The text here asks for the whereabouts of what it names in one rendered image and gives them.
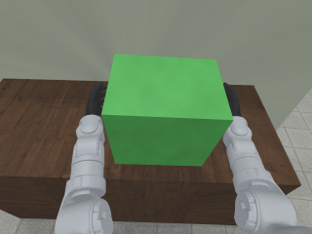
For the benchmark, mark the robot right hand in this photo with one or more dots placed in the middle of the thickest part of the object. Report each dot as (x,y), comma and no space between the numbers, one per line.
(232,100)

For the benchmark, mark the carton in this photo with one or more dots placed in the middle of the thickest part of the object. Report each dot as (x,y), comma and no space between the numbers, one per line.
(164,111)

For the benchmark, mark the right robot upper arm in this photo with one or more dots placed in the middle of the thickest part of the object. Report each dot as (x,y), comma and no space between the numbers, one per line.
(266,212)

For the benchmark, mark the pedestal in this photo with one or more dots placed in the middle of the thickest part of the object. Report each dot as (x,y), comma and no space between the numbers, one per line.
(38,123)

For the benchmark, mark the right robot forearm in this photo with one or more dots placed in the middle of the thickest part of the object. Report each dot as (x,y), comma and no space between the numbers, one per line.
(244,160)

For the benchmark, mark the left robot forearm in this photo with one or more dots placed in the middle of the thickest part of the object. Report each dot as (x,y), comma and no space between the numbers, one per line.
(87,166)

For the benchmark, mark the robot left hand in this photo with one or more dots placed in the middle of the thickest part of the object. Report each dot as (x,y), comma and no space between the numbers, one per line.
(94,103)

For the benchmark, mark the left robot upper arm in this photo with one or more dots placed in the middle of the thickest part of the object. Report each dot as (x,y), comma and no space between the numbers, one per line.
(92,216)

